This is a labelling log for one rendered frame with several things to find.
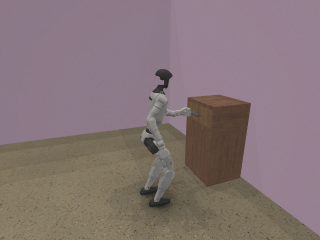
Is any right robot hand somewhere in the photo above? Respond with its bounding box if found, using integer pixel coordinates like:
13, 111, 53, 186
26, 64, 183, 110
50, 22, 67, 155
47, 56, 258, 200
159, 147, 173, 168

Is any robot right upper arm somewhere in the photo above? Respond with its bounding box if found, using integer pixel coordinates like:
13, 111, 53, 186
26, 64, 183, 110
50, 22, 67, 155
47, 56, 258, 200
146, 94, 168, 125

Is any humanoid robot torso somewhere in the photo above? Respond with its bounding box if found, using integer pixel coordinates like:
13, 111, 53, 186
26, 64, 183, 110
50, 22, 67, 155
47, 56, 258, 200
141, 91, 168, 147

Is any handle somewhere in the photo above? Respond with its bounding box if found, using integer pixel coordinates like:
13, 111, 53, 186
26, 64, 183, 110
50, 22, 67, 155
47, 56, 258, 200
191, 111, 202, 117

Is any drawer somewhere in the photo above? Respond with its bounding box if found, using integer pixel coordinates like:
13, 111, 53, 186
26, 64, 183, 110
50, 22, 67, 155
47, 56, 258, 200
188, 101, 213, 129

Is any left robot shin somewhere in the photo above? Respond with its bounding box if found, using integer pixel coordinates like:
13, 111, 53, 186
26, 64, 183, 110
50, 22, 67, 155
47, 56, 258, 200
145, 163, 163, 190

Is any left robot forearm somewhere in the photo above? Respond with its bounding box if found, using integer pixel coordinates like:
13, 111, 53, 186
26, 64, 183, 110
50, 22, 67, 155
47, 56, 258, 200
164, 109, 181, 117

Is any cabinet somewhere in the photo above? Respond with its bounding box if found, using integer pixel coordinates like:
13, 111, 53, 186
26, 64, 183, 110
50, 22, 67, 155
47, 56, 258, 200
185, 94, 251, 187

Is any left robot hand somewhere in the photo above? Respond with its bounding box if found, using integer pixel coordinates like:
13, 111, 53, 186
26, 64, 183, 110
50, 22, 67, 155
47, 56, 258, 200
180, 107, 192, 117

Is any right robot forearm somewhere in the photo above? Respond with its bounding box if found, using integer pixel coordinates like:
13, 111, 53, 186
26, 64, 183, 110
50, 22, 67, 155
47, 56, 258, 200
148, 118, 165, 150

